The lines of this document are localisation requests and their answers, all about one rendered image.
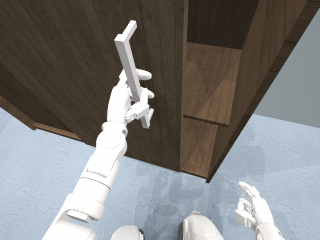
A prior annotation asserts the right robot hand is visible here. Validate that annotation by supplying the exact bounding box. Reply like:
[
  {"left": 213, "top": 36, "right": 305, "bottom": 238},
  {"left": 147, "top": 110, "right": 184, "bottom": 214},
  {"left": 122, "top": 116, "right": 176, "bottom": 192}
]
[{"left": 234, "top": 181, "right": 275, "bottom": 232}]

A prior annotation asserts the robot left upper arm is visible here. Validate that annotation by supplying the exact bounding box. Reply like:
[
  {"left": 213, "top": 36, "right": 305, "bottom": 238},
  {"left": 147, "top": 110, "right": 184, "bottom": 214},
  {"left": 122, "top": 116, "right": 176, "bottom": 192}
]
[{"left": 45, "top": 219, "right": 98, "bottom": 240}]

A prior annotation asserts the robot left forearm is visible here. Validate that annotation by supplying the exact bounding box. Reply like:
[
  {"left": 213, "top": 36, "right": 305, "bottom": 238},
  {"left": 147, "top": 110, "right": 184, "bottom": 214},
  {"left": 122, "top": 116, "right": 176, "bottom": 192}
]
[{"left": 42, "top": 121, "right": 128, "bottom": 240}]

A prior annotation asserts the wardrobe door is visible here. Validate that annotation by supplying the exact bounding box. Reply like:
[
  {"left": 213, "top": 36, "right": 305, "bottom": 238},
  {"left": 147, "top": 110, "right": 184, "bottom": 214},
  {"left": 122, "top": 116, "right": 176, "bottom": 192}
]
[
  {"left": 0, "top": 0, "right": 189, "bottom": 172},
  {"left": 0, "top": 63, "right": 74, "bottom": 133}
]

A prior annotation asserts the robot right forearm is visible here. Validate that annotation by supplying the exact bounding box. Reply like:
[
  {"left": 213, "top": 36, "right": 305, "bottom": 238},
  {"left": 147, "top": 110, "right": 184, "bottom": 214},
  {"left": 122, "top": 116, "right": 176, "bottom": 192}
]
[{"left": 255, "top": 223, "right": 285, "bottom": 240}]

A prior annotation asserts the robot thigh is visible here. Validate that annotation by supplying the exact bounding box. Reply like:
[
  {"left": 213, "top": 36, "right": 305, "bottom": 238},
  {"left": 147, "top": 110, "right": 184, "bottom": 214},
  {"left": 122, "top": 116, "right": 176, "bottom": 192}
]
[
  {"left": 183, "top": 215, "right": 224, "bottom": 240},
  {"left": 110, "top": 225, "right": 144, "bottom": 240}
]

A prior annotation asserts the left robot hand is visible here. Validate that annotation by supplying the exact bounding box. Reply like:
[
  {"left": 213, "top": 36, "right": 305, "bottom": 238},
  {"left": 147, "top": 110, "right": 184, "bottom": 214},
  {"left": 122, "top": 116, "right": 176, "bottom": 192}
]
[{"left": 107, "top": 68, "right": 155, "bottom": 126}]

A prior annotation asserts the robot left thigh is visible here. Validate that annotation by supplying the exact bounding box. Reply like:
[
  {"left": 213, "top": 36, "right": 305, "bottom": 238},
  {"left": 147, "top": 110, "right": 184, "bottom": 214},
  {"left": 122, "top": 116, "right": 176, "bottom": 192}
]
[{"left": 110, "top": 225, "right": 144, "bottom": 240}]

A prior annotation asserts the handle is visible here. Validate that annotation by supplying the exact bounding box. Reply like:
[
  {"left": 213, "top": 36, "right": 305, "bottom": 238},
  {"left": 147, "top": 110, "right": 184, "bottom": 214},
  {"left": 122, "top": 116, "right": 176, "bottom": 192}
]
[{"left": 114, "top": 20, "right": 154, "bottom": 129}]

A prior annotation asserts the robot right thigh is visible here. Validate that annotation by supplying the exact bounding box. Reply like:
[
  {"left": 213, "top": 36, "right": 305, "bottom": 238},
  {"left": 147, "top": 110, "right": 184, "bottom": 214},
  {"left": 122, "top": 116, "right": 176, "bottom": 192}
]
[{"left": 183, "top": 215, "right": 224, "bottom": 240}]

